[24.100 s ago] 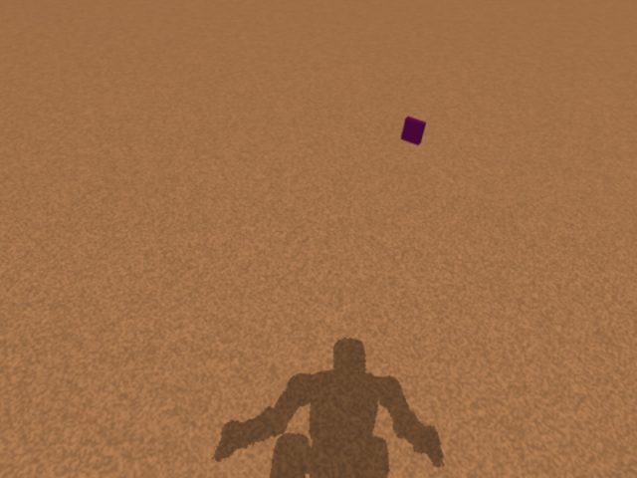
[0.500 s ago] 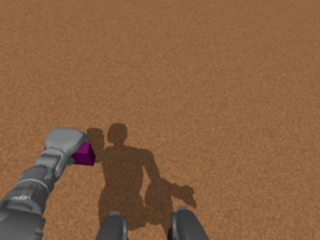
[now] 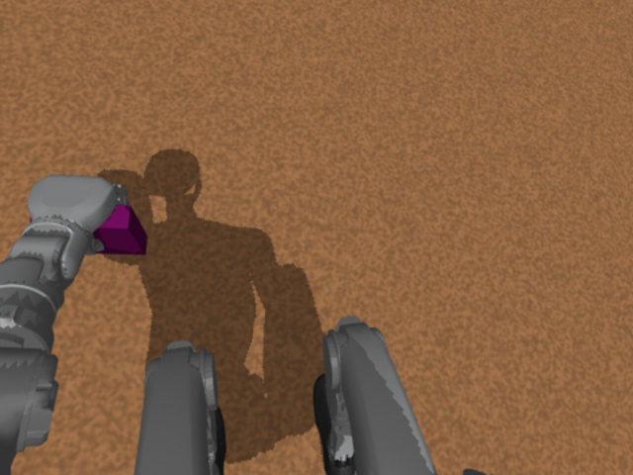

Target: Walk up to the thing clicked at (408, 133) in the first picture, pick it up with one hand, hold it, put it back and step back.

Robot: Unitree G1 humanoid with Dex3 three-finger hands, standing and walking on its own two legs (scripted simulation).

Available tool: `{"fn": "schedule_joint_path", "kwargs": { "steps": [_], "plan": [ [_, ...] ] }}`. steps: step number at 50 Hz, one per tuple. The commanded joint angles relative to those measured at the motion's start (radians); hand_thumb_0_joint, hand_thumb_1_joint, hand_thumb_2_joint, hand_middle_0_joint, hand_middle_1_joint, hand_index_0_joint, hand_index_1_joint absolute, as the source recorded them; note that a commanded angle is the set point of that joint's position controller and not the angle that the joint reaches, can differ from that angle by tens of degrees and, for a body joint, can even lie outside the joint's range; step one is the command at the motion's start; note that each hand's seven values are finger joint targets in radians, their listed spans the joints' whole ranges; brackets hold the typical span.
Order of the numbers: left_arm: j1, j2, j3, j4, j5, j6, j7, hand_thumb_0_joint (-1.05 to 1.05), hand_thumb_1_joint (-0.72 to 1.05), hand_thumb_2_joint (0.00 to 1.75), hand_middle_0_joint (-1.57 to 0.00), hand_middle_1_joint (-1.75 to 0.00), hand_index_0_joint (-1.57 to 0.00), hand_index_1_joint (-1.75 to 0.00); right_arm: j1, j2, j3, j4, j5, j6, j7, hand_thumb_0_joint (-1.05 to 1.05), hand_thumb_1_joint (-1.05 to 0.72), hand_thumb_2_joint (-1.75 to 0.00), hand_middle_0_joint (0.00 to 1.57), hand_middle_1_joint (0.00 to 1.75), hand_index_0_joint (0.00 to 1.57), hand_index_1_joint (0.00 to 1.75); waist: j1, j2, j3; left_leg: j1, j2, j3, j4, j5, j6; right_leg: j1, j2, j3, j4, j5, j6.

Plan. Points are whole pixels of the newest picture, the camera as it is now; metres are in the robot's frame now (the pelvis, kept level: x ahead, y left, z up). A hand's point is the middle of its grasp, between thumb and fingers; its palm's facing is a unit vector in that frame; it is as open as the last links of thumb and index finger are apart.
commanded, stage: crouch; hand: left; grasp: from above
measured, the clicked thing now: (96, 231) +0.47 +0.24 -0.19
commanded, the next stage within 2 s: lower in 1.00 s
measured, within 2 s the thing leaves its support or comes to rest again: rests again in 2.00 s
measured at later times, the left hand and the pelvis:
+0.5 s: hand (106, 234) +0.48 +0.23 -0.23, palm faces -0.48 +0.02 -0.88, open 6.7 cm; pelvis +0.00 -0.01 -0.07, yaw -1 degrees
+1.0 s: hand (114, 234) +0.49 +0.23 -0.27, palm faces -0.48 +0.03 -0.88, open 6.8 cm; pelvis -0.01 -0.01 -0.11, yaw -3 degrees
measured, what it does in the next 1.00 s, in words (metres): lowers itself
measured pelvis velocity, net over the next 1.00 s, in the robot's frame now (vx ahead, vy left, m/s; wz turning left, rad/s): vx -0.01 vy -0.01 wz -0.05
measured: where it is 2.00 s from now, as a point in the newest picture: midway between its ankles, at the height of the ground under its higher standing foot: (274, 462)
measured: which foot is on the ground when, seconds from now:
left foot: down 0.00-1.00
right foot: down 0.00-1.00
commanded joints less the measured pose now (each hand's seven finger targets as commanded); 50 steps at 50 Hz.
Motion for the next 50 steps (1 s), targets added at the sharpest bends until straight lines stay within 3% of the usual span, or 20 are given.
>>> {"fn": "schedule_joint_path", "kwargs": {
  "steps": [1,3,7,11,15,18,21,27,29,30,31,33,39,46,47,50],
  "plan": [
    [-0.437,0.259,0.060,-0.177,-0.004,-0.001,0.064,0.00,0.81,0.45,-1.11,-0.45,-1.16,-0.41,0.225,-0.253,-0.087,-0.026,-0.013,-0.016,0.006,0.00,-0.92,-0.91,0.20,0.30,0.20,0.30,-0.014,0.257,-0.718,0.629,-0.007,-0.045,-0.215,0.312,-0.027,0.224,0.021,-0.060,-0.131,0.194,-0.083],
    [-0.464,0.237,0.044,-0.189,-0.006,-0.005,0.065,0.00,0.80,0.47,-1.13,-0.44,-1.16,-0.41,0.222,-0.245,-0.082,-0.024,-0.018,-0.017,0.015,0.00,-0.92,-0.91,0.20,0.30,0.20,0.30,-0.024,0.268,-0.721,0.590,-0.011,-0.021,-0.176,0.321,-0.021,0.233,0.025,-0.058,-0.117,0.214,-0.083],
    [-0.477,0.289,0.068,-0.154,0.003,-0.007,0.069,0.00,0.78,0.47,-1.11,-0.43,-1.14,-0.40,0.220,-0.250,-0.079,-0.027,-0.022,-0.015,0.027,0.00,-0.92,-0.91,0.20,0.30,0.20,0.30,-0.024,0.257,-0.695,0.518,-0.014,-0.008,-0.134,0.288,-0.015,0.221,0.026,-0.059,-0.083,0.210,-0.082],
    [-0.460,0.277,0.061,-0.108,0.012,-0.009,0.070,0.00,0.78,0.47,-1.12,-0.43,-1.15,-0.40,0.219,-0.244,-0.068,-0.028,-0.029,-0.009,0.038,0.00,-0.93,-0.91,0.20,0.30,0.20,0.30,-0.028,0.221,-0.682,0.424,-0.021,0.019,-0.077,0.274,-0.002,0.250,0.036,-0.057,-0.059,0.228,-0.077],
    [-0.475,0.319,0.070,-0.076,0.014,-0.008,0.059,0.00,0.77,0.46,-1.09,-0.46,-1.13,-0.42,0.212,-0.255,-0.069,-0.034,-0.027,-0.007,0.047,0.00,-0.93,-0.91,0.20,0.30,0.20,0.30,-0.034,0.232,-0.627,0.379,-0.021,0.021,-0.056,0.241,-0.001,0.209,0.036,-0.061,-0.033,0.204,-0.078],
    [-0.486,0.307,0.064,-0.074,0.007,-0.014,0.048,0.00,0.79,0.45,-1.10,-0.46,-1.14,-0.42,0.210,-0.254,-0.067,-0.033,-0.030,-0.005,0.055,0.00,-0.93,-0.91,0.20,0.30,0.20,0.30,-0.041,0.227,-0.638,0.369,-0.020,0.020,-0.032,0.242,-0.001,0.201,0.040,-0.065,-0.009,0.207,-0.077],
    [-0.504,0.354,0.079,-0.087,0.011,-0.021,0.039,0.00,0.82,0.47,-1.12,-0.48,-1.16,-0.44,0.212,-0.264,-0.065,-0.037,-0.029,0.001,0.059,0.00,-0.93,-0.91,0.20,0.30,0.20,0.30,-0.039,0.237,-0.664,0.365,-0.019,0.018,-0.010,0.251,-0.002,0.193,0.041,-0.067,0.016,0.211,-0.077],
    [-0.511,0.361,0.083,-0.056,0.018,-0.033,0.038,0.00,0.83,0.50,-1.13,-0.49,-1.17,-0.46,0.228,-0.272,-0.052,-0.027,-0.035,0.008,0.063,0.00,-0.93,-0.91,0.20,0.30,0.20,0.30,-0.051,0.255,-0.621,0.330,-0.018,0.009,0.014,0.227,-0.008,0.137,0.036,-0.077,0.055,0.189,-0.077],
    [-0.568,0.361,0.073,-0.086,0.025,-0.042,0.036,0.00,0.84,0.52,-1.14,-0.50,-1.17,-0.46,0.229,-0.278,-0.049,-0.027,-0.037,0.010,0.064,0.00,-0.93,-0.91,0.20,0.30,0.20,0.30,-0.072,0.280,-0.654,0.358,-0.015,-0.002,0.026,0.235,-0.010,0.115,0.041,-0.085,0.071,0.191,-0.078],
    [-0.556,0.365,0.074,-0.062,0.024,-0.042,0.037,0.00,0.83,0.51,-1.14,-0.49,-1.17,-0.46,0.228,-0.280,-0.049,-0.022,-0.033,0.010,0.064,0.00,-0.93,-0.91,0.20,0.30,0.20,0.30,-0.064,0.284,-0.625,0.349,-0.015,-0.003,0.025,0.231,-0.011,0.093,0.038,-0.086,0.076,0.187,-0.080],
    [-0.561,0.366,0.073,-0.052,0.027,-0.043,0.038,0.00,0.84,0.51,-1.13,-0.51,-1.17,-0.47,0.226,-0.279,-0.044,-0.023,-0.037,0.010,0.065,0.00,-0.93,-0.91,0.20,0.30,0.20,0.30,-0.074,0.285,-0.610,0.319,-0.017,0.001,0.031,0.213,-0.010,0.097,0.037,-0.088,0.078,0.180,-0.078],
    [-0.579,0.400,0.084,-0.051,0.026,-0.044,0.043,0.00,0.83,0.51,-1.13,-0.50,-1.16,-0.47,0.221,-0.281,-0.036,-0.027,-0.037,0.009,0.066,0.00,-0.93,-0.91,0.20,0.30,0.20,0.30,-0.068,0.277,-0.622,0.306,-0.019,0.001,0.038,0.191,-0.007,0.103,0.040,-0.090,0.089,0.166,-0.080],
    [-0.605,0.409,0.077,-0.019,0.030,-0.046,0.050,0.00,0.83,0.50,-1.13,-0.49,-1.16,-0.46,0.216,-0.287,-0.021,-0.023,-0.041,0.005,0.061,0.00,-0.93,-0.91,0.20,0.30,0.20,0.30,-0.083,0.284,-0.587,0.272,-0.020,0.001,0.059,0.140,-0.005,0.056,0.039,-0.099,0.103,0.132,-0.079],
    [-0.618,0.438,0.074,-0.009,0.031,-0.046,0.042,0.00,0.81,0.49,-1.12,-0.48,-1.15,-0.45,0.215,-0.297,0.000,-0.026,-0.039,0.006,0.061,0.00,-0.93,-0.91,0.20,0.30,0.20,0.30,-0.094,0.298,-0.590,0.235,-0.022,0.004,0.091,0.160,-0.002,0.059,0.044,-0.106,0.131,0.159,-0.077],
    [-0.568,0.424,0.066,0.030,0.035,-0.044,0.039,0.00,0.80,0.48,-1.11,-0.48,-1.14,-0.45,0.215,-0.291,0.007,-0.029,-0.044,0.006,0.064,0.00,-0.93,-0.91,0.20,0.30,0.20,0.30,-0.095,0.287,-0.559,0.218,-0.023,0.010,0.096,0.153,-0.002,0.071,0.045,-0.106,0.127,0.153,-0.076],
    [-0.600,0.456,0.078,-0.009,0.026,-0.047,0.033,0.00,0.84,0.50,-1.14,-0.49,-1.17,-0.46,0.220,-0.299,0.012,-0.029,-0.044,0.006,0.065,0.00,-0.93,-0.91,0.20,0.30,0.20,0.30,-0.098,0.284,-0.584,0.207,-0.022,0.013,0.116,0.169,0.002,0.094,0.045,-0.106,0.136,0.169,-0.074]
  ]
}}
